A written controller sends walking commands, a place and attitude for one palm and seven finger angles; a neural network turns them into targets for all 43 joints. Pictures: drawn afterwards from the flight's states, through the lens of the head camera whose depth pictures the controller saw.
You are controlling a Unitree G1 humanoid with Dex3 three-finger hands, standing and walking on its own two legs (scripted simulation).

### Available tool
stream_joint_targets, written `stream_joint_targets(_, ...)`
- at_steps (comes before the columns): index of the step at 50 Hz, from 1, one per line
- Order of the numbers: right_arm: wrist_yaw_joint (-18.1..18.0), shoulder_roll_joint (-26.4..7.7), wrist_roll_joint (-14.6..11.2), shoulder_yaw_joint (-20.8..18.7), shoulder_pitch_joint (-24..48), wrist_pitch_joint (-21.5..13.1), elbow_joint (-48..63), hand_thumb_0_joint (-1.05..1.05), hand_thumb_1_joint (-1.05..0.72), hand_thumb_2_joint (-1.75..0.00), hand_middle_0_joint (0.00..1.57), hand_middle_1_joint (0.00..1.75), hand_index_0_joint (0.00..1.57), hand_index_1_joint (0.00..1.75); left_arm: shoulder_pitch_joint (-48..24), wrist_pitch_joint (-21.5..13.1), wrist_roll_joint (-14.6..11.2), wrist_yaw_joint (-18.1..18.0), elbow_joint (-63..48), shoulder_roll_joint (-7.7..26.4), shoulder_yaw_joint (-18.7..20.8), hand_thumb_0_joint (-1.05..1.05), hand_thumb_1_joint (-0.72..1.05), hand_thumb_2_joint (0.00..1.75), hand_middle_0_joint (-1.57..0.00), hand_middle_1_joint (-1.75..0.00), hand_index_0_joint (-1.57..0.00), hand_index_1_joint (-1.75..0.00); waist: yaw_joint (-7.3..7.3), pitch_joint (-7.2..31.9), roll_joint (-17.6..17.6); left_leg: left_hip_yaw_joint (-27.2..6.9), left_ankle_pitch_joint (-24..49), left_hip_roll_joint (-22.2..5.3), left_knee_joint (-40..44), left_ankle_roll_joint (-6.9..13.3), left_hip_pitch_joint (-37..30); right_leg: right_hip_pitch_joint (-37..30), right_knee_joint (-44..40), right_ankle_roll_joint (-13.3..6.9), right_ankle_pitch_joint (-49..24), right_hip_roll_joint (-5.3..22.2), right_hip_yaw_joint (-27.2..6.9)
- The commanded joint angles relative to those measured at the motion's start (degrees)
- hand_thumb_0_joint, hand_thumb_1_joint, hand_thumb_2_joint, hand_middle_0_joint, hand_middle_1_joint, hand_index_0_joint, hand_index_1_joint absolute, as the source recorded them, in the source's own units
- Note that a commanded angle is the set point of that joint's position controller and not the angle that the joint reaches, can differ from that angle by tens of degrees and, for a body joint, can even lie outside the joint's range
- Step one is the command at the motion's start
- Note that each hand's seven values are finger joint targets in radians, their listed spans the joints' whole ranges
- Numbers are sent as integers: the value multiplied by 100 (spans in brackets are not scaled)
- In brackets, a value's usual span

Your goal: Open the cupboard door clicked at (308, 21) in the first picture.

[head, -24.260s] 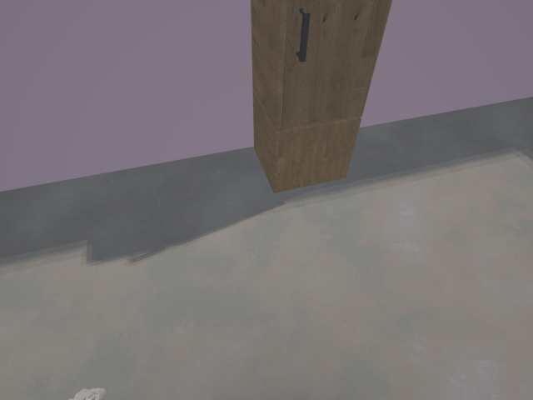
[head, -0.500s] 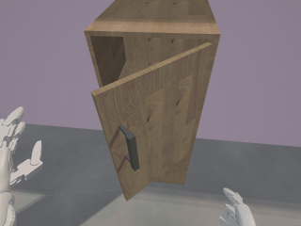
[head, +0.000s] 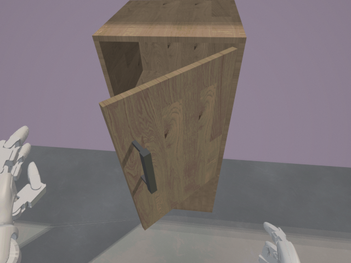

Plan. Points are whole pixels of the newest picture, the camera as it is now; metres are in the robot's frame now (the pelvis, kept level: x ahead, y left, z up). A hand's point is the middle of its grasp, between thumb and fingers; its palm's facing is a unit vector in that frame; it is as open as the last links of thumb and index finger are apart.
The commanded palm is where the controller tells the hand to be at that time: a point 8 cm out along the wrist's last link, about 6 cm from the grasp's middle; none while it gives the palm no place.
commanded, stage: step back with the hand held close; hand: left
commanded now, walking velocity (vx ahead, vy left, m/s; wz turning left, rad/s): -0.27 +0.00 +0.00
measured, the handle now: (144, 168) +0.33 +0.13 +0.04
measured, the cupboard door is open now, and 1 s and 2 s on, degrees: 45 45 45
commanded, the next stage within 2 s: stop stepping back and stand still in 1.14 s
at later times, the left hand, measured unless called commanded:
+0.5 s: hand (23, 206) +0.15 +0.28 +0.15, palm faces +0.38 -0.77 -0.51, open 7.4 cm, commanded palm +0.09 +0.32 +0.17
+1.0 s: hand out of the picture +0.09 +0.30 +0.17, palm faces +0.46 -0.77 -0.44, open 7.4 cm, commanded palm +0.03 +0.33 +0.17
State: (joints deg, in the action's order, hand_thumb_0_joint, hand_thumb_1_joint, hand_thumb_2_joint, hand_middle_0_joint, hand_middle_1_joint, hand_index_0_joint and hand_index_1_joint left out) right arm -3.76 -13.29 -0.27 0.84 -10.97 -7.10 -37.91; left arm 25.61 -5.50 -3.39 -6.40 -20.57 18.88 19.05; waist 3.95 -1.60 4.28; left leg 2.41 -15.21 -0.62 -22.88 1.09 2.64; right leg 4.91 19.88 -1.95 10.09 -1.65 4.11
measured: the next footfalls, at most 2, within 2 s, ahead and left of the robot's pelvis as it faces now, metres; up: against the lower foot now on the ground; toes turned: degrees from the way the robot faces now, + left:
right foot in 1.18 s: -0.24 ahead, -0.11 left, +0.00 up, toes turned -5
left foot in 1.34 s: -0.07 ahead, +0.09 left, +0.00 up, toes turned -4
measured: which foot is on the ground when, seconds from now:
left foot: down 0.00-1.00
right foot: down 0.00-0.82, up 0.84-1.00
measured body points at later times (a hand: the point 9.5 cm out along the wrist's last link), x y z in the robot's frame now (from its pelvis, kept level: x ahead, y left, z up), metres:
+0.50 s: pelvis -0.06 +0.03 -0.01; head -0.04 +0.03 +0.44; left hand +0.13 +0.32 +0.18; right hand +0.11 -0.23 -0.09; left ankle -0.02 +0.10 -0.74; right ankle +0.02 -0.10 -0.74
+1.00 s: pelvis -0.12 +0.03 -0.01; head -0.09 +0.06 +0.44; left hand +0.06 +0.34 +0.19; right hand +0.04 -0.20 -0.09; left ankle -0.02 +0.10 -0.74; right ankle -0.18 -0.11 -0.69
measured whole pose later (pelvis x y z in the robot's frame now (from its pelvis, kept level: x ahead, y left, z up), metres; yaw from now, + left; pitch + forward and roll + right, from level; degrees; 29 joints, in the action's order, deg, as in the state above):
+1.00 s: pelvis -0.12 +0.03 -0.01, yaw -1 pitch +1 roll -4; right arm -3.6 -9.7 0.7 -0.4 -12.3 -7.7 -36.3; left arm 30.6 -13.7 -1.7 -10.1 -32.0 24.2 27.3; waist 0.7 -1.1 -0.4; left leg 2.9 -7.4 -1.7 -29.9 3.8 24.2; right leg 21.8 54.9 1.0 27.0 -3.0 -0.3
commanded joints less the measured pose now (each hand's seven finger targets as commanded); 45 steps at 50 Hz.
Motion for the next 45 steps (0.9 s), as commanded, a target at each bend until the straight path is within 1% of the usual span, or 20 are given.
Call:
stream_joint_targets(1, -23, -637, 0, -240, 650, -100, 1119, 0, -90, -90, 20, 30, 20, 30, -311, -635, 84, -61, -1035, 1209, 906, 0, 90, 90, -20, -30, -20, -30, -307, 82, -605, -296, 448, -121, -17, 129, 602, 640, -778, 33, -334, 685, -1169)
stream_joint_targets(2, -27, -652, 11, -256, 695, -56, 1150, 0, -90, -90, 20, 30, 20, 30, -306, -692, 97, -53, -1214, 1213, 896, 0, 90, 90, -20, -30, -20, -30, -298, 219, -313, -299, 621, -121, -10, 115, 635, 531, -661, 5, -634, 716, -1079)
stream_joint_targets(4, -38, -690, 9, -284, 655, 13, 1201, 0, -90, -90, 20, 30, 20, 30, 0, -727, 91, -68, -1214, 1199, 888, 0, 90, 90, -20, -30, -20, -30, -309, 561, -181, -294, 844, -199, 54, 90, 647, 390, -387, 30, -1005, 709, -990)
stream_joint_targets(9, -78, -682, -31, -365, 660, 215, 1373, 0, -90, -90, 20, 30, 20, 30, 429, -720, 73, -129, -1411, 1382, 1111, 0, 90, 90, -20, -30, -20, -30, -307, 1027, -388, -333, 1541, -329, 34, 56, 881, 69, 193, 90, -1959, 656, -839)
stream_joint_targets(13, -103, -665, -59, -402, 650, 307, 1485, 0, -90, -90, 20, 30, 20, 30, 533, -711, 77, -184, -1615, 1473, 1208, 0, 90, 90, -20, -30, -20, -30, -324, 1035, -429, -401, 1468, -362, -16, 56, 1178, 101, 410, 74, -1970, 679, -881)
stream_joint_targets(18, -123, -682, -45, -412, 618, 279, 1549, 0, -90, -90, 20, 30, 20, 30, 586, -756, 143, -255, -1864, 1483, 1243, 0, 90, 90, -20, -30, -20, -30, -315, 873, -132, -562, 711, -503, 174, 176, 1777, 173, 718, 128, -1273, 575, -891)
stream_joint_targets(27, -182, -791, 118, -460, 435, 54, 1635, 0, -90, -90, 20, 30, 20, 30, 161, -914, 430, -373, -2084, 1378, 1383, 0, 90, 90, -20, -30, -20, -30, -354, 345, 289, -1164, -1969, -1043, 842, 579, 4096, -644, 2189, 262, -405, 183, -721)
stream_joint_targets(29, -157, -767, 84, -460, 319, 8, 1609, 0, -90, -90, 20, 30, 20, 30, 127, -959, 424, -359, -2086, 1281, 1324, 0, 90, 90, -20, -30, -20, -30, -414, 402, 117, -1070, -1952, -960, 558, 551, 3989, -497, 2170, 209, -571, 285, -784)
stream_joint_targets(31, -112, -733, 29, -449, 298, -21, 1600, 0, -90, -90, 20, 30, 20, 30, 8, -1005, 391, -323, -2055, 1304, 1315, 0, 90, 90, -20, -30, -20, -30, -439, 328, -179, -876, -2103, -714, 117, 502, 3890, -118, 1774, 125, -398, 485, -1165)
stream_joint_targets(33, -91, -685, 35, -449, 231, -30, 1548, 0, -90, -90, 20, 30, 20, 30, -31, -1030, 340, -311, -2055, 1364, 1290, 0, 90, 90, -20, -30, -20, -30, -482, 316, -848, -647, -1927, -283, -706, 304, 3205, 788, 760, -94, 331, 914, -1808)
stream_joint_targets(35, -33, -601, 27, -424, 210, -13, 1421, 0, -90, -90, 20, 30, 20, 30, -21, -1069, 271, -346, -2114, 1455, 1283, 0, 90, 90, -20, -30, -20, -30, -494, 439, -1226, -448, -1346, 1, -1773, 108, 2108, 1936, -111, -400, 1340, 1448, -2241)
stream_joint_targets(36, -8, -542, 30, -383, 211, 9, 1346, 0, -90, -90, 20, 30, 20, 30, 27, -1077, 242, -372, -2122, 1473, 1273, 0, 90, 90, -20, -30, -20, -30, -506, 582, -1343, -376, -1047, 50, -2077, 60, 1674, 2205, -232, -474, 1351, 1609, -2144)
stream_joint_targets(37, -4, -549, 21, -377, 266, 27, 1317, 0, -90, -90, 20, 30, 20, 30, 54, -1085, 221, -394, -2200, 1493, 1292, 0, 90, 90, -20, -30, -20, -30, -511, 654, -1124, -379, -923, 59, -2054, 41, 1420, 2349, -190, -489, 1166, 1609, -2001)
stream_joint_targets(38, -18, -517, 22, -348, 288, 48, 1310, 0, -90, -90, 20, 30, 20, 30, 162, -1085, 208, -410, -2198, 1544, 1354, 0, 90, 90, -20, -30, -20, -30, -503, 640, -1057, -428, -943, -17, -1653, 59, 1356, 2356, 4, -378, 1087, 1489, -1721)
stream_joint_targets(39, -47, -590, 21, -369, 345, 55, 1350, 0, -90, -90, 20, 30, 20, 30, 244, -1104, 188, -411, -2277, 1585, 1417, 0, 90, 90, -20, -30, -20, -30, -485, 560, -705, -669, -1163, -174, -1051, 141, 1545, 2317, 300, -230, 1202, 1206, -1476)
stream_joint_targets(40, -77, -641, 34, -367, 391, 48, 1399, 0, -90, -90, 20, 30, 20, 30, 316, -1153, 190, -417, -2384, 1618, 1494, 0, 90, 90, -20, -30, -20, -30, -477, 475, -50, -1070, -1587, -507, -277, 291, 2028, 2056, 888, -25, 1322, 806, -1218)
stream_joint_targets(42, -137, -740, 109, -416, 563, -86, 1483, 0, -90, -90, 20, 30, 20, 30, 198, -1265, 322, -417, -2621, 1615, 1672, 0, 90, 90, -20, -30, -20, -30, -413, 516, 1726, -2712, -2993, -1944, 1767, 841, 4122, 288, 3856, 362, 1033, -221, -491)
stream_joint_targets(43, -140, -544, 189, -443, 364, -188, 1382, 0, -90, -90, 20, 30, 20, 30, 194, -1260, 312, -452, -2634, 1708, 1742, 0, 90, 90, -20, -30, -20, -30, -469, 587, 956, -2696, -2234, -2058, 1786, 902, 3686, 726, 4727, 296, 1478, -274, -726)
stream_joint_targets(44, -96, -566, 126, -502, 402, -260, 1300, 0, -90, -90, 20, 30, 20, 30, 179, -1246, 283, -429, -2449, 1645, 1667, 0, 90, 90, -20, -30, -20, -30, -432, 614, 339, -2396, -1547, -1989, 1305, 947, 3055, 1219, 4812, 266, 1664, -197, -843)
stream_joint_targets(45, -59, -548, 120, -504, 381, -328, 1213, 0, -90, -90, 20, 30, 20, 30, 336, -1209, 218, -432, -2258, 1499, 1591, 0, 90, 90, -20, -30, -20, -30, -398, 644, 164, -1953, -780, -1807, 989, 891, 2269, 1770, 4581, 270, 1728, -95, -796)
